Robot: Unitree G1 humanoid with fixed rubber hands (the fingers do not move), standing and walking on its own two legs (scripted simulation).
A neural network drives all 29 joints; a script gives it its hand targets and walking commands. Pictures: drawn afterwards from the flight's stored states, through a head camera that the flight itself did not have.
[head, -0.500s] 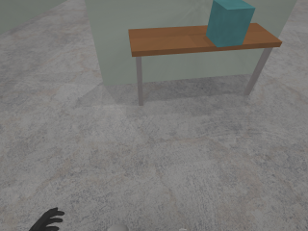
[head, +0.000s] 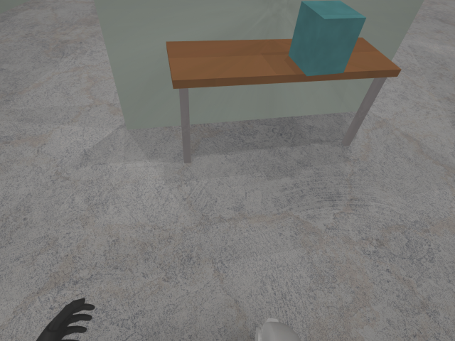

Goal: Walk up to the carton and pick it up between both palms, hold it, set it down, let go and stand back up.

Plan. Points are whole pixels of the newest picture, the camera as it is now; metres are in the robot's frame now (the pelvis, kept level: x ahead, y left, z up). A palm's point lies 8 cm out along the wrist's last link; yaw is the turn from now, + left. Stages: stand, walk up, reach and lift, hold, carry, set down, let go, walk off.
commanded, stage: walk up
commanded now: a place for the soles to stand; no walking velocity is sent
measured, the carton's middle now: (323, 38) +1.40 -0.42 -0.05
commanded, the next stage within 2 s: none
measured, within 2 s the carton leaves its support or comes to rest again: neither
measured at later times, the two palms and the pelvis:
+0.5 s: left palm (128, 269) +0.27 +0.20 -0.07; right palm out of the picture +0.20 -0.44 -0.05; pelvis +0.14 -0.10 +0.00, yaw -4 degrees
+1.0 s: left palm (172, 205) +0.44 +0.14 -0.08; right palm out of the picture +0.32 -0.50 -0.08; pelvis +0.27 -0.16 -0.02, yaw -3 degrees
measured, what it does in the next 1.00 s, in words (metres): walks ahead: right foot, then left foot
